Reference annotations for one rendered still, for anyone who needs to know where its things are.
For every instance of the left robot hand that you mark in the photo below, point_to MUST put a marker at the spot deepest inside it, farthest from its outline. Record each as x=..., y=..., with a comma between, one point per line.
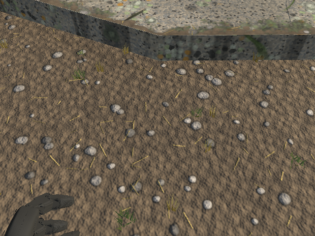
x=26, y=221

